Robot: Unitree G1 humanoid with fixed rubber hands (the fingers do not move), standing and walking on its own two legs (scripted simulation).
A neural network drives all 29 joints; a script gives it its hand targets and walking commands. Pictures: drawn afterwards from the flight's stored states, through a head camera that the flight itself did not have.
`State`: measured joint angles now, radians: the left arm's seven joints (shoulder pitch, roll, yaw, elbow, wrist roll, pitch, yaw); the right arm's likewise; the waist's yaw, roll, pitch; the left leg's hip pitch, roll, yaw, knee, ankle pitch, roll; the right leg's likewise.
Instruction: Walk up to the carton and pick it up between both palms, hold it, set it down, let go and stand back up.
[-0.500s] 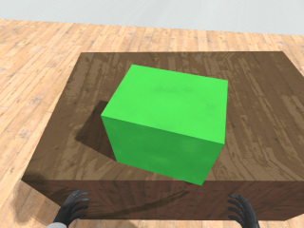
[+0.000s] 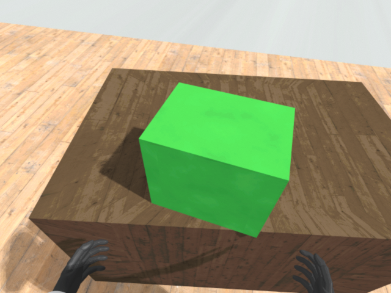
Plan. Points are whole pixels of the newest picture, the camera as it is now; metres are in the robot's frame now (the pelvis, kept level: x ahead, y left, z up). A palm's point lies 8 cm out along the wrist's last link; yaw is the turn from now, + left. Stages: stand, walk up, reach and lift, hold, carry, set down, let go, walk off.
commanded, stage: reach and lift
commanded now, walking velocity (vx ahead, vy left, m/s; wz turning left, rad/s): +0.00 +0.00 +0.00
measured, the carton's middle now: (217, 159) +0.45 +0.00 +0.00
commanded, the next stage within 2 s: none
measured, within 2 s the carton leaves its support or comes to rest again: neither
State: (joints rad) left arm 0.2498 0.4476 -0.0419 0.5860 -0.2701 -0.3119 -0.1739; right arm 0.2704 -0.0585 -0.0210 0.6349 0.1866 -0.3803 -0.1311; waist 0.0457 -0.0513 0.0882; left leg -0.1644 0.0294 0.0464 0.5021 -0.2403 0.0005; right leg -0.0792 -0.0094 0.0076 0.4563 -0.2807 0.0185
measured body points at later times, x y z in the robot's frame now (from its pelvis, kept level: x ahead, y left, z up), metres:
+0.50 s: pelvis +0.00 +0.02 -0.01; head +0.00 +0.04 +0.44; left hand +0.21 +0.30 -0.03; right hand +0.21 -0.20 -0.03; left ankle +0.03 +0.11 -0.74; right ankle -0.01 -0.13 -0.74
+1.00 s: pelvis +0.02 +0.00 +0.00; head +0.02 +0.01 +0.45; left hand +0.29 +0.27 +0.03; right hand +0.26 -0.22 +0.01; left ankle +0.03 +0.11 -0.74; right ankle -0.01 -0.14 -0.74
